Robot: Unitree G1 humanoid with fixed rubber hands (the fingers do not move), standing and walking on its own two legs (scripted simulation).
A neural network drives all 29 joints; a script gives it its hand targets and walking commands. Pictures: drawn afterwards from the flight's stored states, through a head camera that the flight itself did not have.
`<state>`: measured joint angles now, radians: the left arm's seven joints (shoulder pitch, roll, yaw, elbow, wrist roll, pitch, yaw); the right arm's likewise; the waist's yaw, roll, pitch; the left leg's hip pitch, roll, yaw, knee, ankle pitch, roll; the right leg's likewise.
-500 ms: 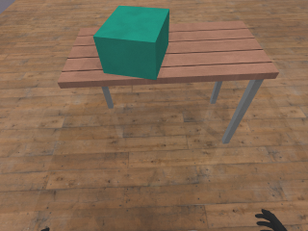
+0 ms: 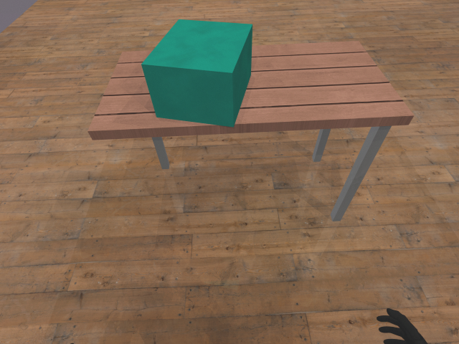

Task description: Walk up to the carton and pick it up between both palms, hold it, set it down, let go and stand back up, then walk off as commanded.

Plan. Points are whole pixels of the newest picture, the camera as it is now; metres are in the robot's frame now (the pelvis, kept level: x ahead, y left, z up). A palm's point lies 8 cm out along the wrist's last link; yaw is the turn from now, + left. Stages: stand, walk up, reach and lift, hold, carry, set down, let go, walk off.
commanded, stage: walk up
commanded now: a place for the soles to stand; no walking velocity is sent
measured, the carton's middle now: (204, 70) +0.89 +0.07 +0.01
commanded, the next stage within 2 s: none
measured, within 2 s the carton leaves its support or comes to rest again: neither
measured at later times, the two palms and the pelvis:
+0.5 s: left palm (34, 315) +0.21 +0.38 -0.09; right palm out of the picture +0.14 -0.26 -0.07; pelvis +0.13 +0.06 +0.01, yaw -1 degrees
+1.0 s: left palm (79, 231) +0.36 +0.32 -0.04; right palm (371, 243) +0.33 -0.30 -0.10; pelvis +0.28 +0.00 +0.02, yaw -1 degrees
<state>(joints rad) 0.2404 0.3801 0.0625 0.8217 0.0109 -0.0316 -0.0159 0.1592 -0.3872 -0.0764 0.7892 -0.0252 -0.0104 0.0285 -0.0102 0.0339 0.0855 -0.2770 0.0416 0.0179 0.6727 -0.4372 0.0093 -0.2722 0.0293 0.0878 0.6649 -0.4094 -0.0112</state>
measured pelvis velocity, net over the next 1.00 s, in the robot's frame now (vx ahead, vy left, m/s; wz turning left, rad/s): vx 0.28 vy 0.00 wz -0.02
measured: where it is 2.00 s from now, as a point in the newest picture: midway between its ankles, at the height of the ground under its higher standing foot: (225, 297)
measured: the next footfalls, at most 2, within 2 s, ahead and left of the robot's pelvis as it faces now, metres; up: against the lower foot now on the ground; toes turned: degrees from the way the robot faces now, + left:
right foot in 0.70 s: +0.36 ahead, -0.07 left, +0.00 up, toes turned -3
left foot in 1.26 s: +0.48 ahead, +0.16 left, +0.00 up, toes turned -1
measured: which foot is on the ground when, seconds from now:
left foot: down 0.00-0.72, up 0.74-1.00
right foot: down 0.00-0.20, up 0.22-0.68, down 0.70-1.00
